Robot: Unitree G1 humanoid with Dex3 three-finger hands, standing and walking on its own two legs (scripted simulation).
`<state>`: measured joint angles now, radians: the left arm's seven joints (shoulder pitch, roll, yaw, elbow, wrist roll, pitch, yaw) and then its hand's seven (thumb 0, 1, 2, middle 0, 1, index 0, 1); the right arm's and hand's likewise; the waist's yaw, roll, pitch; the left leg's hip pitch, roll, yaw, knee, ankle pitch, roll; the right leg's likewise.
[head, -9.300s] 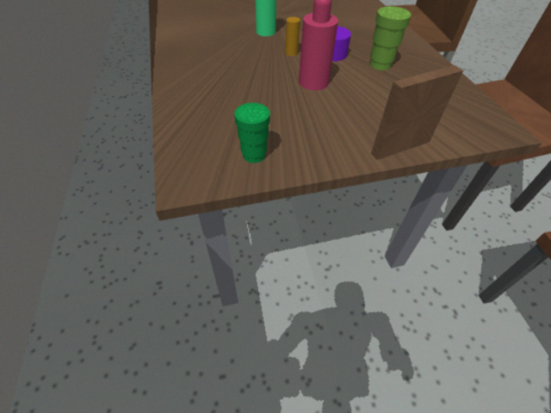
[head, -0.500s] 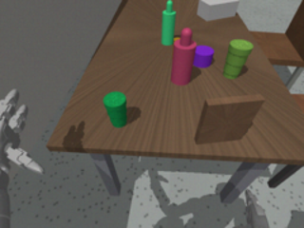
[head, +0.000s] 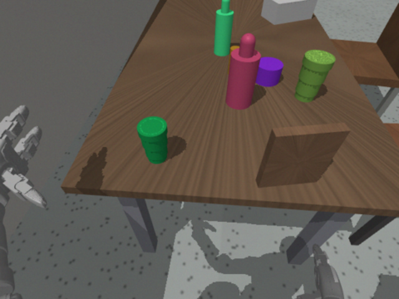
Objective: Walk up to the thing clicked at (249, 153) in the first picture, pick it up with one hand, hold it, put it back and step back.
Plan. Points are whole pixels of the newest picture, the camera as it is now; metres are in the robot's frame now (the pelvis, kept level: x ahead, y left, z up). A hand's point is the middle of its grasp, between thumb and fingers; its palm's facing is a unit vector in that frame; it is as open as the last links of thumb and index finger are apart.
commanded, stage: go down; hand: left
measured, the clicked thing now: (154, 142) +0.48 +0.12 +0.01
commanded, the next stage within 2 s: approach in 1.94 s
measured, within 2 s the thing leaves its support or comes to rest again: neither
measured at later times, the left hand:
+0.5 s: hand (41, 142) +0.37 +0.31 +0.13, palm faces +0.03 -1.00 +0.00, open 17.6 cm
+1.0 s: hand (40, 134) +0.39 +0.32 +0.14, palm faces +0.03 -1.00 +0.00, open 17.7 cm
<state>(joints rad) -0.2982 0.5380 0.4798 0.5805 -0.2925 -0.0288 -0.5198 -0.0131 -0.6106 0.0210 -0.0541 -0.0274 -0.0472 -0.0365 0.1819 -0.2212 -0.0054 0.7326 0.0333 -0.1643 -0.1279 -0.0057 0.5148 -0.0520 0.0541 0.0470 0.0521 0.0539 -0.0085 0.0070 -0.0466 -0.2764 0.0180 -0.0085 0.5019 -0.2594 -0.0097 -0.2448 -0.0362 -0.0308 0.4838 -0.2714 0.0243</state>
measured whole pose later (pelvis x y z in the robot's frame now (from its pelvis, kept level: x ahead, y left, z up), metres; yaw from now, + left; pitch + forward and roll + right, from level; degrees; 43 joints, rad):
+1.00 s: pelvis +0.01 +0.00 +0.00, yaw -1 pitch +7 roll -1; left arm -0.53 0.68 0.51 0.90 -0.25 -0.10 -0.58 -0.01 -0.58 0.02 -0.04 -0.01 -0.04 -0.02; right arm 0.20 -0.25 0.02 0.69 0.01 -0.21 -0.13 -0.01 0.52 -0.05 0.06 0.05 0.05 0.05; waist -0.06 -0.01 -0.08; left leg -0.39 0.03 0.00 0.55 -0.29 -0.01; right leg -0.34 -0.03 -0.02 0.50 -0.28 0.03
